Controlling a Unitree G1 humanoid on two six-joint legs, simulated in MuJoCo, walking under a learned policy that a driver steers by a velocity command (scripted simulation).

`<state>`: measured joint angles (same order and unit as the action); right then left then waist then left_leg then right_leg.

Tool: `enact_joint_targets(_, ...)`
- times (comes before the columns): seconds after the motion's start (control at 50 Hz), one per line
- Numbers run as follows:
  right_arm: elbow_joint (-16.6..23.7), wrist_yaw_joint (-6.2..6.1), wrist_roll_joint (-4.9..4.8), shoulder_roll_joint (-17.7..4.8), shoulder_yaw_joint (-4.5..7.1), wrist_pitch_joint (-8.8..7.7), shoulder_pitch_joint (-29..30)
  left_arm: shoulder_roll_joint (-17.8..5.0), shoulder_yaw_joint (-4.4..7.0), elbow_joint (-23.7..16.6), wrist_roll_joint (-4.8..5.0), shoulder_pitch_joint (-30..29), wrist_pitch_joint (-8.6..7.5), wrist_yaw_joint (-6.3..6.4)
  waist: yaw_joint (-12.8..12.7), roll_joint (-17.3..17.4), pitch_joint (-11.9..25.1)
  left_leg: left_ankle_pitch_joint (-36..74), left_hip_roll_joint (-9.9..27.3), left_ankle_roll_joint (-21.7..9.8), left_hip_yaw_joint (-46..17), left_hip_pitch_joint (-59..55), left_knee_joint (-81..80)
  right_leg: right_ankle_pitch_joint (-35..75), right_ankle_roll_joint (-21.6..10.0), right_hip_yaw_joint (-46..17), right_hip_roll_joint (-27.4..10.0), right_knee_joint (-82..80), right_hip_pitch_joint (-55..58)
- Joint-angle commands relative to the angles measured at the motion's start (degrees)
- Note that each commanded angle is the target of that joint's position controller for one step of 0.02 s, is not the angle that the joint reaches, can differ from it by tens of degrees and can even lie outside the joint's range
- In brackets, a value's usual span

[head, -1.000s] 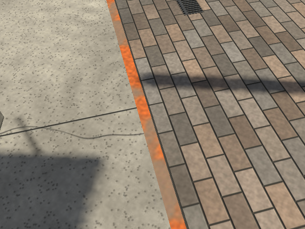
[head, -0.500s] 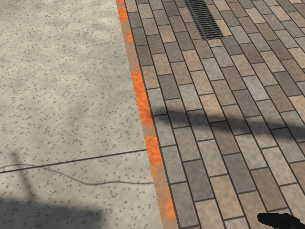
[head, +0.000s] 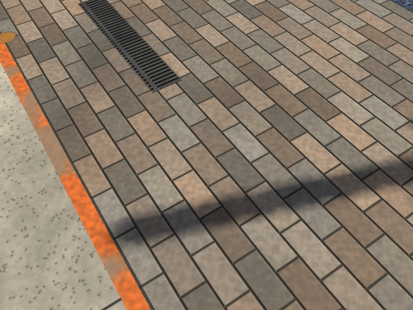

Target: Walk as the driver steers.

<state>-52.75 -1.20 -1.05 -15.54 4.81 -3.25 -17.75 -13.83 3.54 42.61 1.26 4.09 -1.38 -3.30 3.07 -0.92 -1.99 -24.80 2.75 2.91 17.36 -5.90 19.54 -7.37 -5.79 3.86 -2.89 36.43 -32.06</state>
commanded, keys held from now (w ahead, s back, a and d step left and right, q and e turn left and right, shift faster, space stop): w+e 0.10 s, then w+q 0.90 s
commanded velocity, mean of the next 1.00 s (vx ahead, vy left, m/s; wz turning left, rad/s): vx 0.50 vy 0.00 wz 0.21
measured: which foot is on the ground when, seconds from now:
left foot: down 0.00-0.04, up 0.06-0.56, down 0.58-1.00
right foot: up 0.00-0.00, down 0.02-0.60, up 0.62-1.00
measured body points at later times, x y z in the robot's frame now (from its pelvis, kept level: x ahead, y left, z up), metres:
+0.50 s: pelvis +0.28 -0.02 +0.01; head +0.31 -0.02 +0.46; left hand +0.34 +0.26 -0.11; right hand +0.45 -0.26 -0.10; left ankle +0.48 +0.11 -0.69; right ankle +0.13 -0.09 -0.72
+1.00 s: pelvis +0.59 +0.01 +0.01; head +0.62 +0.02 +0.46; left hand +0.74 +0.30 -0.06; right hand +0.72 -0.26 -0.10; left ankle +0.47 +0.09 -0.72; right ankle +0.78 -0.09 -0.70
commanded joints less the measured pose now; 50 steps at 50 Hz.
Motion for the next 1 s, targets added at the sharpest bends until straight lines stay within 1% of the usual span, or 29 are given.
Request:
enact_joint_targets(0.02,4.0,-0.54,-0.3,-11.2,2.12,0.25,3.4,-12.9,5.72,0.8,0.35,18.8,-0.08,1.07,-13.0,2.7,10.4,55.5,10.4,-5.3,-2.3,12.0,29.8,-0.4,-5.5,0.2,5.6,-4.6,29.2)
enact_joint_targets(0.04,6.7,0.04,2.52,-2.8,-0.32,-0.8,-0.9,-19.9,7.06,1.5,0.72,20.6,0.01,2.09,-8.0,-13.2,13.7,5.4,1.5,-1.6,-4.1,36.9,51.0,-1.7,-13.6,-27.1,-9.2,-6.9,48.0)
enact_joint_targets(0.06,8.5,0.85,0.76,-3.3,-1.1,-3.53,0.8,-18.8,6.06,-0.9,-0.01,21.2,-1.13,1.6,-8.2,-11.5,23.8,-10.8,-5.5,-1.2,-19.1,48.2,61.9,-12.7,-21.3,-53.3,-17.2,-18.5,56.4)
enact_joint_targets(0.08,10.0,1.47,-1.72,-7.4,-0.06,-5.18,8.2,-14.1,4.77,-0.6,-0.55,20.1,-1.94,1.29,-10.6,-5.4,17.5,-5.6,-2.1,-2.9,-22.6,54.3,62.5,-10.1,-17.2,-46.8,-15.8,-21.0,53.5)
enact_joint_targets(0.1,10.5,1.45,-1.72,-7.1,-0.3,-5.94,9.8,-12.0,4.17,-0.8,-0.29,17.1,-2.49,1.36,-8.8,-3.0,11.8,-0.3,0.5,-4.3,-22.3,54.2,58.1,-5.7,-14.8,-38.5,-13.5,-20.3,45.9)
enact_joint_targets(0.12,8.7,1.04,-0.49,-7.0,-0.13,-5.8,8.2,-8.9,3.19,-1.5,-0.27,12.2,-2.6,1.49,-5.6,0.8,8.5,3.7,3.5,-4.3,-21.8,49.8,53.0,0.8,-12.4,-30.5,-11.5,-20.1,37.1)
enact_joint_targets(0.14,7.5,0.97,0.19,-7.7,0.38,-5.0,6.6,-6.4,2.28,-2.4,-0.88,8.9,-2.68,1.74,-3.7,0.1,7.0,6.3,5.5,-4.0,-21.7,45.0,49.3,7.1,-11.1,-25.2,-9.9,-21.0,30.7)
enact_joint_targets(0.16,6.7,1.19,0.24,-7.5,0.52,-3.95,5.2,-5.8,1.93,-2.7,-1.45,8.0,-2.77,1.89,-2.6,-0.7,6.5,7.6,6.3,-3.7,-21.5,41.6,47.8,10.1,-10.6,-22.7,-9.1,-22.4,27.0)
enact_joint_targets(0.2,6.0,1.22,0.5,-5.6,0.22,-2.39,4.4,-7.2,2.11,-1.7,-1.38,9.1,-3.42,2.15,-2.0,-0.7,5.4,10.2,6.6,-2.7,-20.3,40.4,44.6,16.3,-10.4,-17.8,-8.5,-24.5,23.5)
enact_joint_targets(0.26,7.2,1.03,0.59,-4.5,-0.31,-1.37,8.8,-8.7,2.33,0.1,-1.5,11.7,-3.97,2.93,-3.4,-1.0,2.4,19.1,6.8,-1.7,-19.9,45.3,36.8,19.1,-8.8,-12.0,-7.6,-26.9,23.8)
enact_joint_targets(0.32,7.9,1.66,0.16,-3.9,-0.67,-1.68,12.3,-8.5,1.96,1.1,-1.71,12.1,-4.11,3.35,-5.1,-1.9,1.0,30.4,5.3,-2.5,-19.2,44.7,25.8,15.3,-5.7,-6.3,-5.7,-28.4,24.7)
enact_joint_targets(0.36,8.8,2.18,-0.16,-3.3,-1.08,-1.9,15.5,-9.1,1.97,2.0,-1.78,13.0,-4.33,3.45,-6.7,-2.0,-0.4,34.7,3.8,-3.1,-18.3,43.7,20.1,12.6,-4.6,-4.3,-6.2,-29.7,25.9)
enact_joint_targets(0.46,11.5,4.04,-0.4,-2.9,-1.57,-2.21,20.1,-9.3,2.16,4.7,-1.41,15.4,-3.28,3.75,-8.3,-1.5,-2.9,30.4,1.3,-5.5,-17.6,48.5,13.2,19.0,-3.8,-1.4,-10.3,-26.6,37.7)
enact_joint_targets(0.48,12.1,4.55,-0.35,-3.0,-1.56,-2.3,20.2,-9.5,2.24,4.9,-1.32,15.3,-2.82,3.97,-7.8,-1.8,-2.7,27.6,0.7,-6.2,-16.7,48.4,12.7,23.6,-3.4,-0.9,-11.0,-24.7,39.7)
enact_joint_targets(0.52,12.4,5.11,-0.14,-4.5,-0.91,-2.13,17.4,-11.0,2.59,4.4,-1.21,13.6,-2.0,4.66,-5.5,-3.9,0.4,21.1,-2.4,-8.2,-13.4,43.2,13.0,42.9,-2.0,0.9,-11.2,-17.9,41.8)
enact_joint_targets(0.54,12.0,5.09,-0.03,-6.0,-0.16,-1.83,13.9,-11.9,2.76,4.0,-1.19,13.0,-1.51,5.1,-3.4,-5.3,3.3,17.9,-4.5,-9.3,-11.8,38.1,13.8,52.8,-1.3,1.6,-11.0,-12.1,42.3)
enact_joint_targets(0.56,10.5,4.86,-0.02,-8.3,1.09,-1.62,6.4,-12.3,2.72,3.7,-1.18,11.8,-0.98,5.48,0.8,-5.0,7.2,18.4,-6.6,-10.9,-11.0,28.2,12.2,56.6,0.0,3.1,-9.7,-1.9,39.6)
enact_joint_targets(0.58,8.9,4.09,0.12,-11.8,2.67,-1.34,-2.7,-12.2,2.4,2.8,-1.24,11.2,-1.09,5.86,5.5,-1.8,12.2,21.4,-3.6,-13.8,-17.8,11.8,10.2,46.2,2.2,3.8,-7.7,13.0,28.7)
enact_joint_targets(0.6,8.7,3.41,0.17,-17.3,4.07,-1.3,-7.5,-5.0,0.05,0.5,-2.58,17.3,-2.58,4.75,2.1,12.3,19.9,16.2,11.7,-24.8,-46.4,-11.9,9.4,3.2,6.4,2.4,2.7,36.4,2.9)
enact_joint_targets(0.62,8.9,3.39,-0.13,-14.0,2.85,-1.42,-8.0,-5.8,-0.46,0.5,-1.89,15.5,-4.99,3.57,3.1,11.9,25.7,11.2,16.3,-28.4,-65.3,-19.6,0.3,-25.1,6.2,-8.6,7.9,45.2,-8.5)
enact_joint_targets(0.64,9.1,3.1,0.11,-11.0,2.07,-1.33,-6.0,-9.2,0.44,-1.1,0.49,10.0,-6.61,2.61,4.3,8.5,18.6,9.2,14.4,-24.6,-56.8,-15.4,-1.2,-21.5,4.7,-11.6,3.7,45.8,-14.2)
enact_joint_targets(0.66,10.1,2.94,0.01,-9.4,1.61,-1.3,-2.2,-9.2,0.19,-2.2,0.8,7.0,-7.4,2.5,2.8,3.6,12.2,11.7,12.2,-22.3,-49.4,-6.2,-1.9,-16.6,4.0,-10.5,0.9,41.1,-13.9)
enact_joint_targets(0.68,11.1,2.92,-0.01,-8.1,1.12,-1.17,1.5,-9.1,0.48,-2.2,-0.49,5.8,-7.47,2.87,0.2,-0.2,7.3,17.0,10.0,-20.9,-44.2,3.4,-3.1,-14.1,4.4,-9.5,-1.0,35.2,-11.2)
enact_joint_targets(0.7,12.1,2.72,0.49,-6.7,0.52,-1.14,3.8,-9.6,1.03,-2.2,-1.45,6.4,-6.85,3.23,-2.0,0.2,5.1,21.7,8.2,-20.4,-40.7,10.2,-4.7,-12.4,5.1,-9.3,-2.5,31.5,-6.9)
enact_joint_targets(0.74,13.3,2.29,0.7,-7.1,0.58,-1.03,5.6,-8.4,1.05,-2.5,-2.01,8.7,-5.34,3.53,-4.2,2.9,4.2,26.5,6.3,-20.8,-37.6,17.4,-6.8,-11.3,7.0,-8.3,-3.1,26.7,-2.8)
enact_joint_targets(0.78,13.5,1.65,0.56,-8.9,1.09,-1.14,5.0,-7.1,0.67,-3.4,-2.21,7.5,-4.45,3.96,-4.3,3.6,3.4,30.3,4.7,-20.4,-33.6,21.9,-7.4,-7.2,8.9,-6.8,-2.7,20.0,-1.6)
enact_joint_targets(0.86,13.0,0.67,-0.28,-10.0,1.6,-0.43,1.6,-4.9,-0.3,-5.8,-1.94,-1.2,-4.65,3.82,-0.5,5.3,2.9,24.7,0.8,-16.5,-30.1,24.4,-5.7,9.1,10.2,-5.9,0.8,1.5,3.1)
enact_joint_targets(0.94,12.3,0.37,-0.65,-9.5,1.55,0.53,-1.9,-7.0,0.36,-7.5,-0.82,-5.1,-5.49,2.88,1.0,6.5,3.4,18.3,3.1,-15.1,-36.3,19.0,-1.1,10.1,9.5,-7.9,2.7,-6.5,5.0)
enact_joint_targets(1.0,13.0,0.18,-0.26,-9.1,1.56,0.91,-0.7,-9.1,1.48,-7.0,-0.6,-1.2,-6.42,2.43,-2.1,8.4,3.8,17.4,4.4,-13.4,-41.2,16.2,4.7,4.2,6.7,-8.1,2.8,-9.7,10.3)
Velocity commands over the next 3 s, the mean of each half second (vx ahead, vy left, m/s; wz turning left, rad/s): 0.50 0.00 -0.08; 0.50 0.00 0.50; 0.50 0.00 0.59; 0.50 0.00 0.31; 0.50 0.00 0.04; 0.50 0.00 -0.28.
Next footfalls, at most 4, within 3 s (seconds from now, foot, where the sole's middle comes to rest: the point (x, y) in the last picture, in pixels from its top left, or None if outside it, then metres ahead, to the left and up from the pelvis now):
0.02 right None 0.17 -0.10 -0.76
0.58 left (183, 294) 0.51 0.09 -0.76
1.04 right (226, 209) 0.81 -0.07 -0.76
1.56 left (125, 188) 0.93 0.31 -0.76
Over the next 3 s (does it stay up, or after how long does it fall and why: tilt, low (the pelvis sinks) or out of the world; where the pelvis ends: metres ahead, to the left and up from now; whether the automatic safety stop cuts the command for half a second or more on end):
stays up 1.44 0.66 0.02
